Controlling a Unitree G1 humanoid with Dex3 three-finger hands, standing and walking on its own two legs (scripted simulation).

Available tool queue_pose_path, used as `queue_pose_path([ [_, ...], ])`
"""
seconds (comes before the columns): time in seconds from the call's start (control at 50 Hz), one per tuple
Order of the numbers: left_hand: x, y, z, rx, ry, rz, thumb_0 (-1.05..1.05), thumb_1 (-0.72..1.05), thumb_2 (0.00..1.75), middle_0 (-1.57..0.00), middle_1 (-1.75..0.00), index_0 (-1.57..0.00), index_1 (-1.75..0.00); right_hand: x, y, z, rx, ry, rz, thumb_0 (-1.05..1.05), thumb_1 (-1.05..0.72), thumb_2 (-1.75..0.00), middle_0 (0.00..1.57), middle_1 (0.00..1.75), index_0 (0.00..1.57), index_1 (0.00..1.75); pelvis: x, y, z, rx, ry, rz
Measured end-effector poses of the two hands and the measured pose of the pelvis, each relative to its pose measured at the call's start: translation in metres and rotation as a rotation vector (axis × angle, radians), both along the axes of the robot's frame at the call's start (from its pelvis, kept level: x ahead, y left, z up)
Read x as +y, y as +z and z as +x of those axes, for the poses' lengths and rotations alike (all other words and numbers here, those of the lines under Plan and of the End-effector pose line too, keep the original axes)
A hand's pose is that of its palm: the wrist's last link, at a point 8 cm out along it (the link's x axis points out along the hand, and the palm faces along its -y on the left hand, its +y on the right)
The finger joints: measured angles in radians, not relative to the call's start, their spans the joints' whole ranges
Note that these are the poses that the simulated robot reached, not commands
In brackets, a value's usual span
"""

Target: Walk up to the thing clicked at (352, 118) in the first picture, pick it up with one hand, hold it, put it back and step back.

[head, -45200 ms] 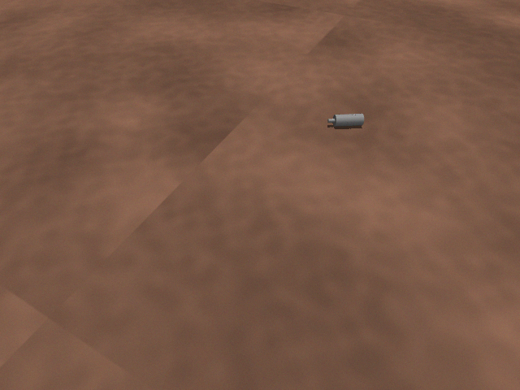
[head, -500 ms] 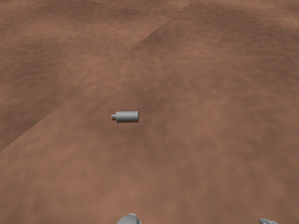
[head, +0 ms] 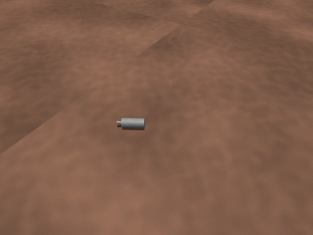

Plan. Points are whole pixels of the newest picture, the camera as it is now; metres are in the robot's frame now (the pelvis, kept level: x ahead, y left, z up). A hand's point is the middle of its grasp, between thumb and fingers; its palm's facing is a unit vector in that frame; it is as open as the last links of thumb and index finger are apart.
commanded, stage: step back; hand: left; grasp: from above
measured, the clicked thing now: (130, 122) +1.09 +0.24 -0.73
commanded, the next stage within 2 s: stand in 0.54 s
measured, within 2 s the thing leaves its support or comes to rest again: neither
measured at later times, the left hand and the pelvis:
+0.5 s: hand out of the picture +0.13 +0.29 -0.16, palm faces +0.07 -0.93 -0.37, open 7.4 cm; pelvis +0.05 +0.01 -0.01, yaw +2 degrees
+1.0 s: hand out of the picture +0.11 +0.27 -0.14, palm faces +0.00 -0.94 -0.33, open 7.4 cm; pelvis +0.04 +0.02 +0.02, yaw +1 degrees
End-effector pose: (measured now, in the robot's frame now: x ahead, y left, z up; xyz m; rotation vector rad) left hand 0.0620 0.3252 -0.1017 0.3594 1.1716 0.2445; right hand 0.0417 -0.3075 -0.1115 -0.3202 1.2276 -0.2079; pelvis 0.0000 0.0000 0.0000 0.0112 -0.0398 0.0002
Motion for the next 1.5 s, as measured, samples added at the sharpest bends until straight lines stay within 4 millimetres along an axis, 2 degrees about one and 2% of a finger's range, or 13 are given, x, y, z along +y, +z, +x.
queue_pose_path([
  [0.06,-0.014,-0.002,0.007,-0.022,0.008,0.01,0.0,0.91,0.9,-0.21,-0.3,-0.2,-0.3,-0.013,-0.01,0.014,0.008,-0.003,-0.011,0.01,-0.9,-0.9,0.2,0.3,0.21,0.3,-0.008,-0.006,0.007,-0.008,0.01,-0.028],
  [0.2,-0.031,0.005,0.016,-0.033,0.047,-0.015,0.0,0.9,0.9,-0.21,-0.3,-0.2,-0.3,-0.01,-0.01,0.055,0.008,0.048,-0.001,0.01,-0.91,-0.9,0.2,0.3,0.21,0.3,-0.009,0.002,0.029,-0.004,0.029,-0.01],
  [0.32,-0.018,-0.004,0.029,-0.02,0.065,-0.019,0.0,0.9,0.9,-0.21,-0.3,-0.21,-0.3,0.006,-0.012,0.085,0.001,0.078,-0.004,0.01,-0.91,-0.9,0.2,0.3,0.21,0.3,0.002,-0.002,0.042,-0.004,0.048,-0.011],
  [0.46,0.002,-0.018,0.05,-0.022,0.077,-0.035,0.0,0.91,0.9,-0.21,-0.3,-0.2,-0.3,0.032,-0.008,0.108,-0.03,0.081,-0.003,0.01,-0.9,-0.9,0.2,0.3,0.21,0.3,0.015,-0.006,0.048,-0.006,0.036,-0.01],
  [0.56,0.003,-0.017,0.054,-0.013,0.054,-0.04,0.0,0.91,0.9,-0.21,-0.3,-0.2,-0.3,0.04,-0.001,0.127,-0.078,0.082,0.008,0.01,-0.9,-0.9,0.2,0.3,0.21,0.3,0.016,-0.003,0.049,-0.004,0.026,-0.026],
  [0.64,-0.002,-0.012,0.051,0.01,0.042,-0.057,0.0,0.91,0.9,-0.21,-0.3,-0.2,-0.3,0.044,0.006,0.135,-0.115,0.088,0.025,0.01,-0.9,-0.9,0.2,0.3,0.21,0.3,0.019,0.003,0.05,-0.014,0.025,-0.022],
  [0.78,-0.008,-0.005,0.05,0.007,0.029,-0.073,0.0,0.91,0.9,-0.21,-0.3,-0.2,-0.3,0.043,0.012,0.127,-0.116,0.08,0.032,0.01,-0.9,-0.9,0.2,0.3,0.21,0.3,0.02,0.011,0.046,-0.028,0.024,-0.016],
  [1.02,-0.009,-0.004,0.037,0.05,0.016,-0.074,0.0,0.91,0.9,-0.21,-0.3,-0.2,-0.3,0.028,0.01,0.076,-0.005,0.022,0.018,0.01,-0.9,-0.9,0.2,0.3,0.21,0.3,0.017,0.016,0.038,-0.022,0.021,-0.016],
  [1.14,-0.008,-0.004,0.033,0.069,0.012,-0.073,0.0,0.91,0.9,-0.21,-0.3,-0.2,-0.3,0.026,0.008,0.059,0.037,0.002,0.016,0.01,-0.9,-0.9,0.2,0.3,0.21,0.3,0.017,0.016,0.038,-0.017,0.019,-0.016],
  [1.26,-0.009,-0.003,0.036,0.062,0.008,-0.072,0.0,0.91,0.9,-0.21,-0.3,-0.2,-0.3,0.028,0.006,0.056,0.038,-0.001,0.02,0.01,-0.9,-0.9,0.2,0.3,0.21,0.3,0.018,0.016,0.039,-0.017,0.016,-0.015],
  [1.5,-0.009,-0.003,0.043,0.055,-0.002,-0.073,0.0,0.91,0.9,-0.21,-0.3,-0.2,-0.3,0.032,0.007,0.067,0.021,0.013,0.024,0.01,-0.9,-0.9,0.2,0.3,0.21,0.3,0.019,0.016,0.042,-0.007,0.015,-0.014],
])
